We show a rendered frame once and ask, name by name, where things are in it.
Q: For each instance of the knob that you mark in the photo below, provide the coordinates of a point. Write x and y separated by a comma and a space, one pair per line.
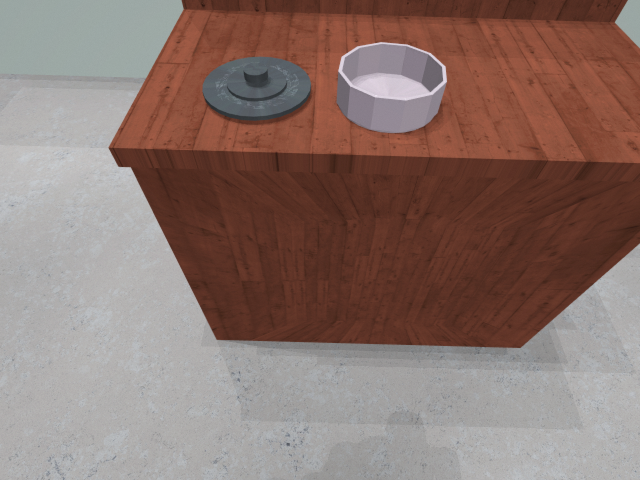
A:
255, 73

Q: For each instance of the lid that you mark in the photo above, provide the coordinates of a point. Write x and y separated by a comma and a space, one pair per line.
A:
227, 92

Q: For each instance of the pot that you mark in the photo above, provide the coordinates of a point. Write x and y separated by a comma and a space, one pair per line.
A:
389, 87

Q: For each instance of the table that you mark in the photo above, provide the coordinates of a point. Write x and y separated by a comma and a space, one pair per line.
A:
476, 230

